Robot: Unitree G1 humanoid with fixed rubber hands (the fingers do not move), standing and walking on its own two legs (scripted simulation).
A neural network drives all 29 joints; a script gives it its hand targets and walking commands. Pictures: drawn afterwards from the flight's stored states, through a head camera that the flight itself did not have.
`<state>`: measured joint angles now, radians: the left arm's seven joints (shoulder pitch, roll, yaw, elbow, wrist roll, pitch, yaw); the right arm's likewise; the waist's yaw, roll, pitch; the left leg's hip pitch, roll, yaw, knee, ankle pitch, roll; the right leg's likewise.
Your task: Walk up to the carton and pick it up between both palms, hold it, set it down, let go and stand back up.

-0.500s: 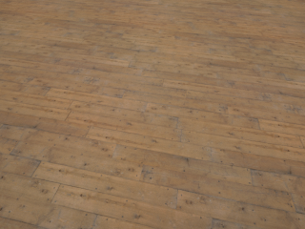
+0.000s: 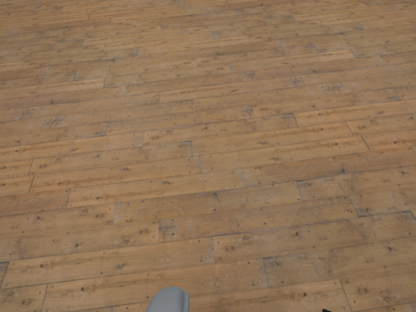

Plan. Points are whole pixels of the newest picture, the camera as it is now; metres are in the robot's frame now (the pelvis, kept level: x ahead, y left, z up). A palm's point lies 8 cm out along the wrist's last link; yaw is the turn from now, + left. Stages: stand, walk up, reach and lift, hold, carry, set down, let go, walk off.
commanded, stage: walk up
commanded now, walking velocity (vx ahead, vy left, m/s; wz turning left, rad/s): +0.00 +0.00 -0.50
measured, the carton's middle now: out of the picture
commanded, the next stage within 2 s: none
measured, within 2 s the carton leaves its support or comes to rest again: neither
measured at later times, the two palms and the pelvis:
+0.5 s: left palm out of the picture +0.09 +0.31 -0.16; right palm out of the picture +0.03 -0.17 -0.11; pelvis +0.00 +0.08 +0.00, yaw -14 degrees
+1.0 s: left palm (126, 288) +0.17 +0.20 -0.12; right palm out of the picture -0.14 -0.17 -0.17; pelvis -0.03 +0.05 -0.01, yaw -31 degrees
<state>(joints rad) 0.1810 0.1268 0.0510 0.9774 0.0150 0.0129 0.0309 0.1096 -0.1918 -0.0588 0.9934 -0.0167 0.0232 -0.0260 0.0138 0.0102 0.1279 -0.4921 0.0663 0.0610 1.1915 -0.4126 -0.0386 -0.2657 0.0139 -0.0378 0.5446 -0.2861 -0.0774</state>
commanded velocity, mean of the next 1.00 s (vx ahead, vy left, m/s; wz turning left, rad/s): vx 0.03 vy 0.00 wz -0.50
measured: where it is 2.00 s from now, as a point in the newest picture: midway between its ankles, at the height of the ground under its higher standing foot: outside the picture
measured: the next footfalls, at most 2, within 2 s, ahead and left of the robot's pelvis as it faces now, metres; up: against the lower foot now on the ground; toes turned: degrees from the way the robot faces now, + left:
left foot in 0.32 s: +0.05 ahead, +0.15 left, +0.00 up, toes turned -6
right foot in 0.86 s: -0.05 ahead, -0.03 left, +0.00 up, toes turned -33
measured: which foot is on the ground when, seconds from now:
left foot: up 0.00-0.30, down 0.32-0.90, up 0.92-1.00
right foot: down 0.00-0.34, up 0.36-0.84, down 0.86-1.00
